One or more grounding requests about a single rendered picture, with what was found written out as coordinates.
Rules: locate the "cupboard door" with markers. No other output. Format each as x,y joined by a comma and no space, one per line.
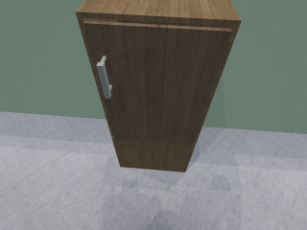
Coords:
161,76

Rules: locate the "handle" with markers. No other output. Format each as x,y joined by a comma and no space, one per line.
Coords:
101,68

